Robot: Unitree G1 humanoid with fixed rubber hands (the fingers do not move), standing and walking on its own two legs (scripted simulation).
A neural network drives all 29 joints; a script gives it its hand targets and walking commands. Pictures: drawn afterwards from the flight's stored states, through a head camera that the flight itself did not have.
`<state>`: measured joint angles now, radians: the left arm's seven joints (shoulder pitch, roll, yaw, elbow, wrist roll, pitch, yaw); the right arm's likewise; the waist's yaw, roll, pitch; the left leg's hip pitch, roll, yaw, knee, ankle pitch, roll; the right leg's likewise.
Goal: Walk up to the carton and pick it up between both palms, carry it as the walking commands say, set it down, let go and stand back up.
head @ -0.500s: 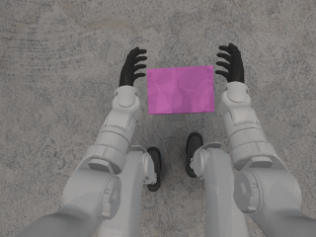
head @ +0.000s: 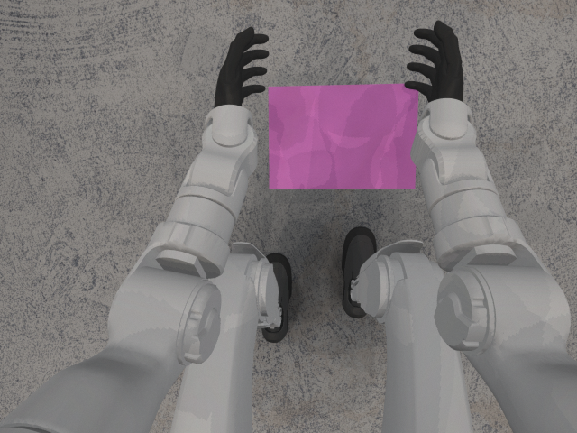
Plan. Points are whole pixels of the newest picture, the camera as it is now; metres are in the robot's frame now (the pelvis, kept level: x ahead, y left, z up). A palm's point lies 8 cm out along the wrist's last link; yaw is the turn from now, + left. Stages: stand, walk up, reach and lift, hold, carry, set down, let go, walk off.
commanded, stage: set down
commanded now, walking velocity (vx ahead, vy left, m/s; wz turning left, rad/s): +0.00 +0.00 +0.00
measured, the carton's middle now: (336, 146) +0.46 -0.05 -0.39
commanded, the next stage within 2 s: none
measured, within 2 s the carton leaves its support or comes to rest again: neither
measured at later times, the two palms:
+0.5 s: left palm (238, 89) +0.52 +0.10 -0.23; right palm (420, 68) +0.54 -0.15 -0.23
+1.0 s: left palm (241, 86) +0.53 +0.10 -0.26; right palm (411, 58) +0.56 -0.14 -0.24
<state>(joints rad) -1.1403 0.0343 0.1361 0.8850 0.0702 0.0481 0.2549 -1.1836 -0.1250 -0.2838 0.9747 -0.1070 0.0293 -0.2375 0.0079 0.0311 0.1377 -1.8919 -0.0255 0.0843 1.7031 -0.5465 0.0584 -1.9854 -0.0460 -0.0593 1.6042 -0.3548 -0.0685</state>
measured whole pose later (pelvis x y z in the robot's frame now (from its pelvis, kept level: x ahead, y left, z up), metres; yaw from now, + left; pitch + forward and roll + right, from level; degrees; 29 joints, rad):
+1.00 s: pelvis +0.00 +0.00 -0.08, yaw +2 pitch +39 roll -1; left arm -1.38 0.12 0.16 0.95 0.06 0.13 0.17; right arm -1.53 -0.20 -0.43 1.15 -0.11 0.05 -0.09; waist -0.03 0.03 0.31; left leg -2.08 -0.07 0.06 2.03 -0.63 0.06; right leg -2.16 -0.05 -0.06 1.93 -0.45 -0.06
